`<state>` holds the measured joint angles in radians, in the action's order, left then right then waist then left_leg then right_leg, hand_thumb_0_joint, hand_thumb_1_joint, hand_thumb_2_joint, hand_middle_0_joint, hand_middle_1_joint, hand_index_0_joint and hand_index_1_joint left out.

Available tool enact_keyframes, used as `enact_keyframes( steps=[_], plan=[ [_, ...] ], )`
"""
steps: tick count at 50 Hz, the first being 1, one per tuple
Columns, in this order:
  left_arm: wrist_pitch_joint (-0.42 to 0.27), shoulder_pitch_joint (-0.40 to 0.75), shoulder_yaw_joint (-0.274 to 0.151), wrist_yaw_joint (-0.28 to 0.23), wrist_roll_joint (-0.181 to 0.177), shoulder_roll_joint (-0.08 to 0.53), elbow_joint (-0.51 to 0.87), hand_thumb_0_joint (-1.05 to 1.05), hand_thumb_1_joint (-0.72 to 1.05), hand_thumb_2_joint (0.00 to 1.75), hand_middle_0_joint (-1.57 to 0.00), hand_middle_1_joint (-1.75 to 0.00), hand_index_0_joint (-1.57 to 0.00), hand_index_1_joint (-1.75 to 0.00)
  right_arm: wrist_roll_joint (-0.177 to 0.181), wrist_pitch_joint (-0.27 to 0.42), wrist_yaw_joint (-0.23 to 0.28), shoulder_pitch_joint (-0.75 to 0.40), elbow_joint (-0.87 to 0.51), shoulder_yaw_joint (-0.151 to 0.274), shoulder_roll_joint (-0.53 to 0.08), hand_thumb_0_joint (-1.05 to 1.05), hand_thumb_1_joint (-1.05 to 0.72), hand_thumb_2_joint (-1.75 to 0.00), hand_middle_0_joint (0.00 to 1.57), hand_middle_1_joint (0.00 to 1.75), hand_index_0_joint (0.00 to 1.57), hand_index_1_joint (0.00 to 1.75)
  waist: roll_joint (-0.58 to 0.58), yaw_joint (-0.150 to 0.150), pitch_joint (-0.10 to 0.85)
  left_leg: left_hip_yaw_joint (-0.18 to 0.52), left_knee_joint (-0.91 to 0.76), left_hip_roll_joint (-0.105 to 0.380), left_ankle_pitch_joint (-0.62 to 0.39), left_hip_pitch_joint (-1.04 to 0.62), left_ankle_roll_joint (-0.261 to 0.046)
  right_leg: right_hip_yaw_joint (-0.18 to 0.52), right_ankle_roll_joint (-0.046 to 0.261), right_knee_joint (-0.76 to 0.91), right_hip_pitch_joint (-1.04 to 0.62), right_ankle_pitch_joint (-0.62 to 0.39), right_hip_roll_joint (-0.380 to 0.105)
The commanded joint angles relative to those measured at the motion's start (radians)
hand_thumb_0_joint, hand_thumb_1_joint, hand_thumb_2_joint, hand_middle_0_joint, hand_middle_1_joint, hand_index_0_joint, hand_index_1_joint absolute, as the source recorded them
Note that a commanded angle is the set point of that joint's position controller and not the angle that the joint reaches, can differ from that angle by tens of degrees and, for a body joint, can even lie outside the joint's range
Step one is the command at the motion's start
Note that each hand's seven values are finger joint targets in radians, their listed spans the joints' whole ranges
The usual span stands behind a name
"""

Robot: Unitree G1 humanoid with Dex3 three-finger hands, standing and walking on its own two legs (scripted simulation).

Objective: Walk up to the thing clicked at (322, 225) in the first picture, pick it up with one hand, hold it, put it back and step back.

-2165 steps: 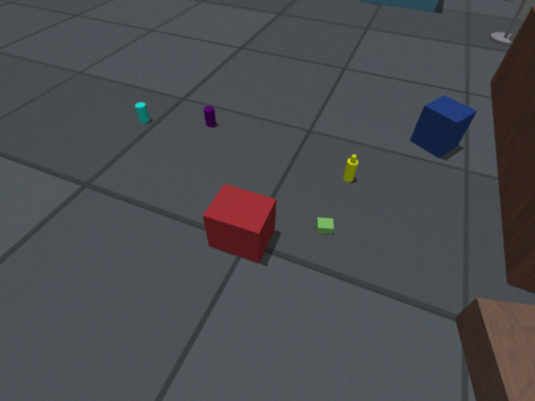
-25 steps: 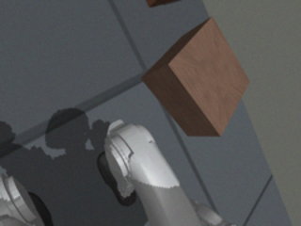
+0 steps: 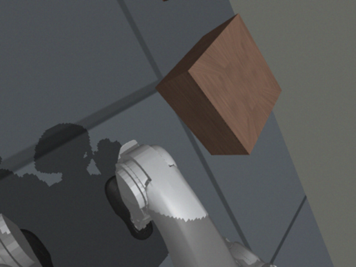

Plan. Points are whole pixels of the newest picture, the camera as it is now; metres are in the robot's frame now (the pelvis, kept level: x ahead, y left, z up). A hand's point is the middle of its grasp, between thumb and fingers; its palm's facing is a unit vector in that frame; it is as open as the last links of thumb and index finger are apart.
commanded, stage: open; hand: left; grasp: from above
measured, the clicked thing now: out of the picture +0.48 +0.36 -0.30
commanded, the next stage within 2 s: withdraw in 0.98 s
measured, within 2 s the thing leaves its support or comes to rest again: neither
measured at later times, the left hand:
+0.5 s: hand out of the picture +0.47 +0.36 -0.26, palm faces -0.34 -0.26 -0.90, open 12.6 cm
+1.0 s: hand out of the picture +0.47 +0.36 -0.26, palm faces -0.34 -0.26 -0.90, open 14.2 cm
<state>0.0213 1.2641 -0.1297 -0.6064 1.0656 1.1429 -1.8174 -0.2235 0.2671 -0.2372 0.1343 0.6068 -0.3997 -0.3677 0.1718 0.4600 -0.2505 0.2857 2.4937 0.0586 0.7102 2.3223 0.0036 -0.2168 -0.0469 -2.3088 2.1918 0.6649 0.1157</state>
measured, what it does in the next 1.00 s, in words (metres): stands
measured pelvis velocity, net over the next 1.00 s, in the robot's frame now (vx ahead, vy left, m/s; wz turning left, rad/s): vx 0.00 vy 0.00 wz -0.01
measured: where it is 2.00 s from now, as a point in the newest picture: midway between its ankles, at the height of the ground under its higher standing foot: (94, 246)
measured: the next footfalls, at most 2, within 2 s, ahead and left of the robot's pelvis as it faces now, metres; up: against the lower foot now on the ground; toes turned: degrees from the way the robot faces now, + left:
none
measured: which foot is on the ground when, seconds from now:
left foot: down 0.00-1.00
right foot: down 0.00-1.00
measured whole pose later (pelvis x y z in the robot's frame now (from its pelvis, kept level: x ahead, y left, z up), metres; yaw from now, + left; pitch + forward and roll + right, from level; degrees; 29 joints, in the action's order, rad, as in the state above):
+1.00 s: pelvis +0.00 +0.00 +0.00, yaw +0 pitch +29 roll -16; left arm 0.01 1.26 -0.12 -0.59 1.05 1.17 -1.78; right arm -0.22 0.26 -0.23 0.12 0.59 -0.42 -0.37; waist 0.18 0.46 -0.27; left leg 0.29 2.48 0.06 0.71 2.32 0.00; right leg -0.22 -0.05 -2.29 2.19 0.66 0.12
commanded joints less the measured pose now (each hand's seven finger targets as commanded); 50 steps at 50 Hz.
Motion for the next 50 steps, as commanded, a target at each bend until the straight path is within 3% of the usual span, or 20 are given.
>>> enact_keyframes(
  steps=[1,4,8,15,18,19,27,30,31,34,39,40,41,43,50],
  plan=[
    [-0.007,0.226,0.013,-0.029,0.005,0.219,0.124,0.0,0.48,0.56,-0.87,-0.58,-0.89,-0.56,0.004,0.001,0.003,0.209,0.033,0.08,-0.348,0.0,-0.89,-0.9,0.2,0.3,0.2,0.3,-0.616,0.063,0.652,-0.076,-0.23,0.049,-0.263,-0.497,-0.009,-0.085,0.061,0.194,-0.401,-0.308,0.026],
    [-0.009,0.206,0.018,-0.03,0.0,0.223,0.104,0.0,0.24,0.54,-0.63,-0.58,-0.65,-0.57,0.002,0.002,0.005,0.199,0.026,0.074,-0.345,0.0,-0.89,-0.9,0.2,0.3,0.2,0.3,-0.594,0.064,0.645,-0.077,-0.234,0.049,-0.249,-0.483,-0.011,-0.085,0.06,0.203,-0.419,-0.303,0.03],
    [-0.012,0.221,0.014,-0.028,0.002,0.235,0.12,0.0,-0.08,0.61,-0.47,-0.65,-0.48,-0.65,0.002,0.001,0.004,0.207,0.028,0.071,-0.342,0.0,-0.89,-0.9,0.2,0.3,0.2,0.3,-0.612,0.065,0.627,-0.074,-0.24,0.049,-0.23,-0.481,-0.009,-0.085,0.062,0.202,-0.405,-0.281,0.026],
    [-0.008,0.215,0.025,-0.025,-0.006,0.219,0.115,0.0,-0.29,0.78,-0.34,-0.75,-0.32,-0.77,0.001,-0.001,0.006,0.208,0.023,0.069,-0.34,0.0,-0.89,-0.9,0.2,0.3,0.2,0.3,-0.608,0.075,0.622,-0.069,-0.243,0.05,-0.23,-0.489,-0.008,-0.087,0.061,0.206,-0.41,-0.285,0.025],
    [-0.014,0.252,0.026,-0.028,-0.007,0.229,0.157,0.0,-0.33,0.81,-0.29,-0.81,-0.28,-0.82,0.002,-0.003,0.008,0.202,0.029,0.08,-0.356,0.0,-0.89,-0.9,0.2,0.3,0.2,0.3,-0.653,0.07,0.629,-0.063,-0.259,0.054,-0.228,-0.507,-0.001,-0.093,0.064,0.206,-0.388,-0.278,0.025],
    [-0.008,0.21,0.028,-0.029,-0.006,0.217,0.103,0.0,-0.36,0.85,-0.27,-0.83,-0.26,-0.84,0.0,-0.004,0.008,0.2,0.028,0.067,-0.343,0.0,-0.89,-0.9,0.2,0.3,0.2,0.3,-0.617,0.073,0.624,-0.058,-0.256,0.057,-0.235,-0.501,-0.002,-0.098,0.062,0.206,-0.399,-0.289,0.027],
    [-0.011,0.212,0.026,-0.025,-0.009,0.232,0.13,0.0,-0.5,0.96,-0.15,-0.94,-0.13,-0.95,0.0,-0.008,0.008,0.209,0.029,0.066,-0.35,0.0,-0.89,-0.9,0.2,0.3,0.2,0.3,-0.611,0.074,0.636,-0.07,-0.247,0.054,-0.258,-0.495,-0.007,-0.091,0.058,0.216,-0.425,-0.312,0.029],
    [-0.011,0.237,0.026,-0.018,-0.01,0.226,0.169,0.0,-0.55,0.99,-0.11,-0.97,-0.09,-0.98,0.003,-0.004,0.004,0.211,0.042,0.076,-0.352,0.0,-0.89,-0.9,0.2,0.3,0.2,0.3,-0.659,0.071,0.616,-0.055,-0.258,0.059,-0.255,-0.528,0.002,-0.091,0.064,0.199,-0.368,-0.291,0.018],
    [-0.007,0.213,0.025,-0.017,-0.007,0.222,0.139,0.0,-0.55,0.99,-0.1,-0.98,-0.09,-1.0,0.003,-0.005,0.002,0.209,0.029,0.061,-0.344,0.0,-0.89,-0.9,0.2,0.3,0.2,0.3,-0.641,0.077,0.629,-0.057,-0.251,0.058,-0.266,-0.518,-0.002,-0.091,0.061,0.206,-0.388,-0.306,0.02],
    [-0.014,0.22,0.031,-0.02,-0.011,0.231,0.147,0.0,-0.58,1.03,-0.09,-0.98,-0.07,-1.01,0.003,-0.008,0.007,0.206,0.026,0.077,-0.355,0.0,-0.89,-0.9,0.2,0.3,0.2,0.3,-0.616,0.071,0.644,-0.071,-0.25,0.053,-0.255,-0.495,-0.006,-0.085,0.06,0.214,-0.433,-0.309,0.03],
    [-0.007,0.2,0.021,-0.017,-0.014,0.23,0.138,0.0,-0.58,1.01,-0.08,-0.99,-0.06,-1.01,0.004,-0.006,0.004,0.213,0.031,0.06,-0.34,0.0,-0.89,-0.9,0.2,0.3,0.2,0.3,-0.624,0.072,0.645,-0.066,-0.25,0.058,-0.286,-0.517,-0.005,-0.089,0.057,0.214,-0.429,-0.326,0.023],
    [-0.01,0.211,0.029,-0.015,-0.021,0.23,0.162,0.0,-0.58,1.02,-0.08,-0.99,-0.06,-1.01,0.003,-0.006,0.005,0.207,0.027,0.074,-0.352,0.0,-0.89,-0.9,0.2,0.3,0.2,0.3,-0.613,0.07,0.645,-0.073,-0.239,0.054,-0.275,-0.503,-0.009,-0.083,0.056,0.217,-0.435,-0.322,0.029],
    [-0.007,0.196,0.02,-0.017,-0.015,0.235,0.127,0.0,-0.58,1.04,-0.08,-0.98,-0.06,-1.01,0.002,-0.006,0.005,0.212,0.028,0.059,-0.34,0.0,-0.89,-0.9,0.2,0.3,0.2,0.3,-0.602,0.072,0.661,-0.069,-0.242,0.057,-0.291,-0.503,-0.008,-0.087,0.055,0.217,-0.451,-0.336,0.028],
    [-0.009,0.197,0.015,-0.018,-0.019,0.246,0.136,0.0,-0.58,1.02,-0.08,-0.98,-0.06,-1.0,0.003,-0.008,0.006,0.208,0.028,0.062,-0.341,0.0,-0.89,-0.9,0.2,0.3,0.2,0.3,-0.609,0.062,0.652,-0.069,-0.246,0.056,-0.276,-0.498,-0.007,-0.087,0.057,0.214,-0.444,-0.321,0.029],
    [-0.01,0.202,0.017,-0.023,-0.011,0.25,0.137,0.0,-0.56,1.02,-0.08,-0.98,-0.06,-1.0,0.0,-0.01,0.007,0.198,0.026,0.06,-0.347,0.0,-0.88,-0.9,0.2,0.3,0.2,0.3,-0.61,0.069,0.634,-0.071,-0.243,0.057,-0.24,-0.477,-0.008,-0.088,0.057,0.219,-0.428,-0.296,0.029]
  ],
)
